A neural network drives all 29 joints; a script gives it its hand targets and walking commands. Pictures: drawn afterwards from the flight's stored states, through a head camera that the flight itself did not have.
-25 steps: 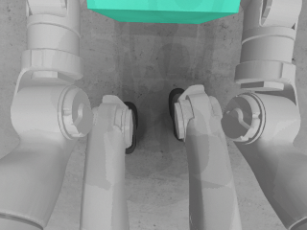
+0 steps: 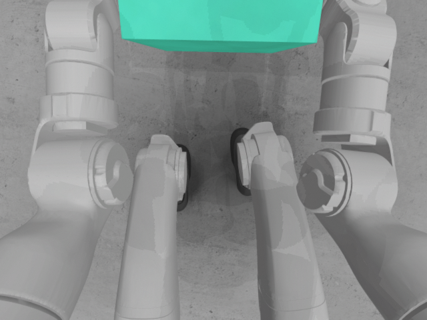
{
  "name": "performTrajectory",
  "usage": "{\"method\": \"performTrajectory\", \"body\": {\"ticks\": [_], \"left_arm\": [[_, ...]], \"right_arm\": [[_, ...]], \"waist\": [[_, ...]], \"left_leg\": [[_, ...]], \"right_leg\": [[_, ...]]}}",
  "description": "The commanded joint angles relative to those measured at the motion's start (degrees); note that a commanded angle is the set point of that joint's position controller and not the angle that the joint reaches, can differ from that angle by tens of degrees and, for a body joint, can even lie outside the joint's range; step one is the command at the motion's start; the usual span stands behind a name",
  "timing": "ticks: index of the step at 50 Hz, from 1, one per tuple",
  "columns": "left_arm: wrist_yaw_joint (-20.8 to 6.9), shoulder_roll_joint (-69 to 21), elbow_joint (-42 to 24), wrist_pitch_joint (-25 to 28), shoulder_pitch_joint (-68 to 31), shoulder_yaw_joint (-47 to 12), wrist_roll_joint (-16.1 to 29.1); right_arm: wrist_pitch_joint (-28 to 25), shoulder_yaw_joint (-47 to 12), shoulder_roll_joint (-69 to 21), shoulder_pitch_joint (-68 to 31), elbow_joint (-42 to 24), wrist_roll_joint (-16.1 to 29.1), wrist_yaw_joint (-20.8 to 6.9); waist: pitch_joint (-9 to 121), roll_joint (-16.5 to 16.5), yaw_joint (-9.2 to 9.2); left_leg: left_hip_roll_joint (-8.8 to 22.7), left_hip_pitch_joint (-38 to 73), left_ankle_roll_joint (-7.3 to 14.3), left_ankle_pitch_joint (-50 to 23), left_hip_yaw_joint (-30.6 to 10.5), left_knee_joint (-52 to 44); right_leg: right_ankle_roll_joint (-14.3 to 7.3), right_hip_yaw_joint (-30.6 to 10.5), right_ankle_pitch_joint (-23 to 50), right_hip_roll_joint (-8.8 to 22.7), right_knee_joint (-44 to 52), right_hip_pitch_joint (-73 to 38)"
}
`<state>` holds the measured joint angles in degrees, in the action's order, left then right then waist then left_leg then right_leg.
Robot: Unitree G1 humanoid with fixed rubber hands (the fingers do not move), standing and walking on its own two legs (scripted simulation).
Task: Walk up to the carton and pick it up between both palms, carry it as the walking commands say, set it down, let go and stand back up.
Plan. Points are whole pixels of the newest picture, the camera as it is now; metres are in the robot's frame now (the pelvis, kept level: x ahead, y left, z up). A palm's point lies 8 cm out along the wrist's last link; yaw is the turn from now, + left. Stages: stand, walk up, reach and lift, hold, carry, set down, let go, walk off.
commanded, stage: reach and lift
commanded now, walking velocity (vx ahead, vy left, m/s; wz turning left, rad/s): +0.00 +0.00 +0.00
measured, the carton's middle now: out of the picture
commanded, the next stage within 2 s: none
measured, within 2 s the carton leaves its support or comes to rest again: neither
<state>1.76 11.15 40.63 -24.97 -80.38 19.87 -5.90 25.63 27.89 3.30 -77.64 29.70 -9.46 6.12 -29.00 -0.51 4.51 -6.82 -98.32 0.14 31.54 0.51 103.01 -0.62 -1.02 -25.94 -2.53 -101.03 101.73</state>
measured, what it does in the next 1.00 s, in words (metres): rises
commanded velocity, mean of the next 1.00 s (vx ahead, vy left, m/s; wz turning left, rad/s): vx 0.00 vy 0.00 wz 0.00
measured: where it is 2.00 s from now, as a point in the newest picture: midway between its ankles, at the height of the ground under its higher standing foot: (211, 181)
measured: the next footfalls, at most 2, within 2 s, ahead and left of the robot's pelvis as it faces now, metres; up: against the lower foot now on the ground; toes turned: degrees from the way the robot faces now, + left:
none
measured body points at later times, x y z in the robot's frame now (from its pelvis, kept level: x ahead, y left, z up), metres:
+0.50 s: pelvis -0.01 +0.00 +0.05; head +0.33 -0.03 +0.34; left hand +0.55 +0.11 -0.06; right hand +0.52 -0.20 -0.05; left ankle +0.12 +0.10 -0.47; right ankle +0.15 -0.11 -0.47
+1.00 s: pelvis +0.01 +0.00 +0.11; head +0.31 -0.03 +0.44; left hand +0.53 +0.10 +0.01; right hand +0.50 -0.20 +0.03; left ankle +0.12 +0.10 -0.47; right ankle +0.15 -0.11 -0.47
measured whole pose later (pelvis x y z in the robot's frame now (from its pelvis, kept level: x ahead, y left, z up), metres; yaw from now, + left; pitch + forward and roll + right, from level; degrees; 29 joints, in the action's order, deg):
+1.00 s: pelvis +0.01 +0.00 +0.11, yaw -1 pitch +21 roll +2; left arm 2.1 5.7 35.2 -23.6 -62.6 18.3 -5.9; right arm 23.7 26.3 -2.1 -60.4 25.2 -9.0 5.4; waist -21.6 0.6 3.8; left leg -6.1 -75.2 0.6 26.5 -0.3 80.4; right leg -0.3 -3.0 -21.6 -3.2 -79.3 78.8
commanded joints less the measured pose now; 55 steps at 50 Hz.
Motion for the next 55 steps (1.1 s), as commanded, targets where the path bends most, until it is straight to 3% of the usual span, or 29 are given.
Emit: {"method": "performTrajectory", "body": {"ticks": [1,3,5,6,7,8,10,11,14,17,19,20,26,29,30,33,37,40,41,43,44,45,46,48,49,50,52,54,55], "left_arm": [[-14.5,-63.6,-12.9,3.2,-42.1,-30.7,12.6],[-13.6,-62.4,-14.0,2.9,-43.8,-32.2,12.7],[-12.8,-61.2,-15.7,2.6,-43.9,-32.4,12.6],[-12.8,-61.0,-14.8,2.3,-43.9,-32.3,12.6],[-12.9,-61.4,-13.7,2.4,-42.7,-31.6,12.2],[-13.2,-62.7,-11.8,1.9,-41.5,-31.3,12.1],[-13.7,-63.0,-9.9,1.8,-40.0,-29.3,11.1],[-14.0,-63.5,-7.2,1.7,-38.9,-28.1,10.4],[-14.3,-63.8,-7.9,1.8,-39.8,-28.2,10.3],[-14.7,-64.0,-12.7,2.4,-40.0,-30.4,12.0],[-14.9,-64.7,-11.7,2.2,-40.1,-30.3,11.8],[-14.9,-65.2,-10.5,2.0,-38.2,-29.7,11.2],[-15.0,-66.8,-11.8,2.4,-36.1,-31.9,11.4],[-14.8,-67.9,-12.1,2.7,-33.3,-33.2,11.8],[-14.5,-67.0,-15.1,3.2,-33.7,-34.3,12.3],[-13.8,-67.6,-13.6,3.1,-32.5,-33.9,11.6],[-13.7,-67.5,-15.0,3.1,-31.0,-34.5,11.8],[-14.2,-66.1,-13.6,3.7,-28.9,-32.5,10.3],[-14.4,-66.9,-13.0,3.5,-28.9,-33.5,10.5],[-14.3,-68.1,-17.3,4.2,-30.5,-35.3,11.6],[-14.2,-66.7,-15.3,4.4,-30.2,-34.4,11.0],[-14.2,-68.1,-16.6,4.4,-28.6,-36.2,11.5],[-14.4,-66.8,-13.3,4.4,-27.1,-33.5,10.3],[-14.5,-68.2,-14.2,4.5,-25.4,-33.5,9.8],[-14.7,-68.1,-12.1,4.6,-24.6,-33.2,9.2],[-14.9,-69.4,-10.6,4.5,-22.2,-32.1,8.5],[-15.3,-69.1,-8.8,4.6,-19.8,-31.1,7.2],[-15.5,-69.7,-6.2,5.6,-16.2,-27.1,4.9],[-15.5,-70.0,-4.4,5.8,-13.3,-26.1,4.3]], "right_arm": [[-0.6,-41.6,-59.4,-39.2,-2.8,15.1,-17.4],[-0.3,-41.2,-57.2,-37.5,-1.0,14.6,-17.4],[0.3,-41.6,-56.4,-37.7,-1.3,15.0,-17.1],[0.6,-41.1,-56.2,-37.8,-0.9,14.4,-17.1],[0.6,-41.0,-57.0,-37.2,0.7,14.4,-17.0],[0.5,-40.3,-56.8,-37.5,0.1,14.3,-17.2],[0.5,-40.1,-57.7,-37.7,0.3,13.9,-17.3],[0.6,-38.7,-57.6,-37.6,2.4,12.5,-17.5],[0.7,-38.2,-59.2,-35.0,3.8,12.4,-18.1],[0.6,-41.7,-61.5,-35.8,-0.7,13.8,-17.9],[0.5,-40.9,-61.2,-35.0,-0.2,13.5,-17.5],[0.3,-41.1,-60.3,-35.1,-0.9,13.2,-17.4],[0.0,-40.3,-60.8,-30.3,0.8,11.9,-18.2],[-0.5,-42.8,-62.0,-29.8,-2.0,13.0,-17.9],[-0.4,-44.4,-62.8,-29.4,-2.7,14.4,-17.9],[-0.9,-44.3,-59.8,-30.4,-3.8,13.7,-17.9],[-0.6,-44.9,-61.0,-27.9,-4.7,13.3,-17.4],[-0.3,-44.5,-62.8,-23.6,0.4,12.2,-17.6],[-0.7,-43.9,-62.6,-24.0,-0.5,11.9,-17.7],[-1.1,-45.9,-64.3,-24.5,-4.6,13.2,-17.3],[-1.0,-44.9,-64.9,-22.8,-1.1,12.6,-17.1],[-1.5,-47.2,-66.1,-23.0,-5.0,13.9,-16.9],[-1.0,-44.9,-64.5,-20.6,-0.4,11.4,-17.1],[-1.3,-45.3,-65.4,-21.5,-2.9,12.2,-16.9],[-1.3,-43.6,-65.0,-18.4,0.8,10.6,-16.9],[-1.3,-43.4,-66.1,-17.9,-0.4,10.0,-16.7],[-1.5,-43.0,-67.5,-14.6,2.2,9.9,-16.9],[-1.9,-41.3,-69.7,-11.5,4.4,8.2,-17.0],[-1.9,-39.5,-70.9,-7.9,7.2,6.7,-16.9]], "waist": [[128.6,-0.1,-0.43],[129.4,-1.7,0.81],[131.7,-1.4,-0.19],[129.9,-1.0,0.85],[128.3,-1.4,-0.51],[126.0,-1.0,0.15],[123.9,-0.4,-1.40],[120.3,0.6,-0.59],[120.0,-0.4,-0.61],[129.4,1.2,-1.14],[128.3,0.8,-0.24],[127.2,0.6,-1.17],[123.5,-0.9,1.72],[127.8,-0.6,0.80],[129.6,-0.9,-0.65],[127.5,-2.0,-0.18],[127.3,0.8,0.56],[121.6,0.8,-1.87],[120.7,1.0,-0.15],[125.4,0.8,-0.76],[120.9,1.3,-1.21],[125.4,-0.4,-2.18],[119.0,1.1,-1.74],[119.6,0.6,-2.43],[114.4,0.7,-0.74],[113.8,1.6,-0.70],[107.4,-0.3,-2.29],[99.4,2.1,-3.32],[96.0,2.7,-2.59]], "left_leg": [[-4.0,24.0,0.9,-16.6,0.1,-10.6],[-3.8,27.2,0.3,-16.7,-0.1,-11.2],[-4.0,30.0,0.1,-16.4,0.2,-12.0],[-3.5,29.6,0.2,-14.3,-0.5,-12.5],[-3.8,28.6,0.3,-13.3,0.2,-13.0],[-3.4,28.1,0.7,-11.7,0.1,-13.7],[-3.4,27.1,1.1,-9.6,0.4,-15.2],[-3.2,25.5,1.1,-7.7,0.0,-15.9],[-3.2,26.9,1.0,-7.8,0.3,-17.4],[-3.5,29.6,1.2,-11.3,0.6,-17.5],[-3.6,28.8,1.1,-11.7,0.6,-18.2],[-3.6,29.5,1.1,-11.3,0.2,-19.2],[-3.0,35.4,0.5,-11.7,-1.6,-22.6],[-3.2,38.3,0.7,-15.2,-1.8,-23.2],[-3.6,38.8,0.7,-16.6,-1.3,-23.8],[-3.2,41.4,0.4,-15.6,-1.9,-24.8],[-3.1,42.7,0.7,-15.0,-2.8,-27.0],[-3.0,39.2,0.8,-12.3,-1.4,-28.2],[-2.7,39.6,1.0,-12.3,-2.2,-29.2],[-3.0,42.4,1.2,-14.5,-2.3,-29.8],[-2.8,40.4,1.3,-13.4,-2.3,-30.0],[-3.1,43.6,1.1,-16.2,-1.8,-29.8],[-2.8,39.2,1.2,-12.6,-2.3,-31.0],[-2.9,41.9,1.3,-13.2,-2.3,-32.1],[-2.7,39.1,1.2,-11.6,-2.5,-32.5],[-2.9,39.4,1.6,-11.7,-3.0,-32.9],[-2.6,38.9,1.4,-12.0,-1.8,-34.9],[-2.3,36.0,2.2,-12.5,-2.2,-36.5],[-2.3,35.3,2.1,-13.3,-2.7,-37.5]], "right_leg": [[1.3,0.9,22.4,-4.8,6.1,-51.3],[1.0,1.6,21.3,-5.1,6.5,-48.4],[1.0,2.2,20.4,-5.3,7.7,-50.6],[1.0,2.0,18.4,-5.1,8.1,-48.9],[1.0,1.5,17.0,-5.0,9.0,-49.7],[1.0,1.4,15.3,-4.8,9.9,-49.6],[1.1,1.1,13.3,-4.4,11.3,-50.5],[1.0,1.9,11.2,-4.6,11.5,-48.3],[1.0,1.6,11.4,-4.6,13.2,-49.3],[1.4,0.4,15.3,-4.7,14.6,-57.2],[1.4,0.3,16.7,-4.8,14.9,-58.0],[1.4,0.4,15.8,-4.8,15.3,-57.2],[0.8,1.3,14.5,-4.8,18.2,-55.1],[0.9,0.5,17.7,-4.9,19.1,-58.8],[1.2,0.4,19.2,-5.0,19.4,-61.2],[0.8,0.7,16.9,-5.0,19.9,-58.5],[1.3,0.2,16.7,-5.1,22.5,-62.0],[1.4,-0.8,14.3,-4.7,24.2,-62.3],[1.5,-0.3,14.4,-4.7,24.9,-61.8],[1.5,-1.1,17.3,-4.9,25.4,-67.0],[1.7,-1.1,16.0,-4.9,25.5,-64.4],[1.8,-1.9,18.5,-4.9,26.1,-68.1],[1.7,-1.8,15.1,-4.6,26.6,-65.0],[1.8,-2.1,15.5,-4.6,27.9,-66.7],[1.7,-1.8,14.2,-4.5,28.7,-64.9],[1.7,-2.2,14.5,-4.3,29.6,-66.6],[1.8,-2.4,14.5,-4.2,31.2,-65.3],[1.8,-3.0,15.9,-4.0,32.9,-64.2],[1.9,-2.6,16.7,-4.1,33.6,-63.2]]}}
